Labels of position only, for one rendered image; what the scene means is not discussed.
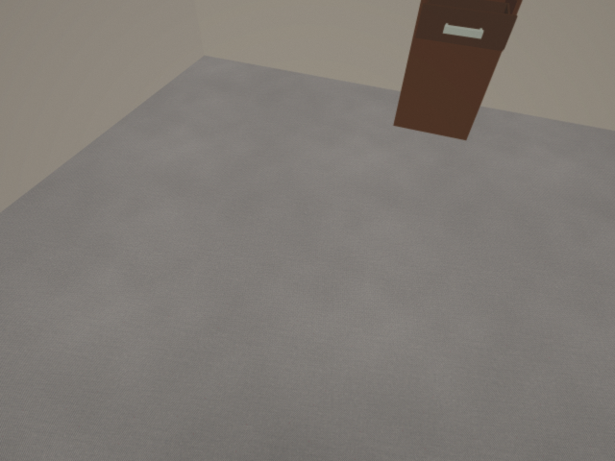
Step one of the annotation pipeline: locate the drawer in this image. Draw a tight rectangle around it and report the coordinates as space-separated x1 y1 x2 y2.
416 0 517 51

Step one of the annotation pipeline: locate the handle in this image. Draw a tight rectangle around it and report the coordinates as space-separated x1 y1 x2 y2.
443 23 483 39

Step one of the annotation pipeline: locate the cabinet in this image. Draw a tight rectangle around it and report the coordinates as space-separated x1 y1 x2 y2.
393 0 523 140

